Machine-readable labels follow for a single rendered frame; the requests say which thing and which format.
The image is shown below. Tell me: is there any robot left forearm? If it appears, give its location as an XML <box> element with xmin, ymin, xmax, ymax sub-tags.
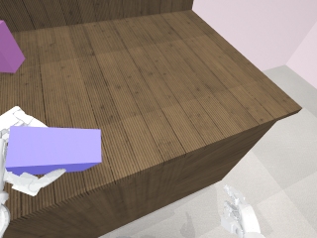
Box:
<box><xmin>0</xmin><ymin>190</ymin><xmax>11</xmax><ymax>238</ymax></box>

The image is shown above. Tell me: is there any robot left hand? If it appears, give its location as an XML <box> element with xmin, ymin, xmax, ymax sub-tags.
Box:
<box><xmin>0</xmin><ymin>106</ymin><xmax>66</xmax><ymax>196</ymax></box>

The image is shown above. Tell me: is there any sponge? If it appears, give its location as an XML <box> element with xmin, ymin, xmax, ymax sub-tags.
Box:
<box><xmin>5</xmin><ymin>126</ymin><xmax>102</xmax><ymax>176</ymax></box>

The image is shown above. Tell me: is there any robot right hand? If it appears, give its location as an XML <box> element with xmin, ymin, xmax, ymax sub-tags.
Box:
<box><xmin>221</xmin><ymin>184</ymin><xmax>261</xmax><ymax>238</ymax></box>

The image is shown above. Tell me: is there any table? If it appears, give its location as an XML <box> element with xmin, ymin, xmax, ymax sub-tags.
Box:
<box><xmin>0</xmin><ymin>0</ymin><xmax>302</xmax><ymax>238</ymax></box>

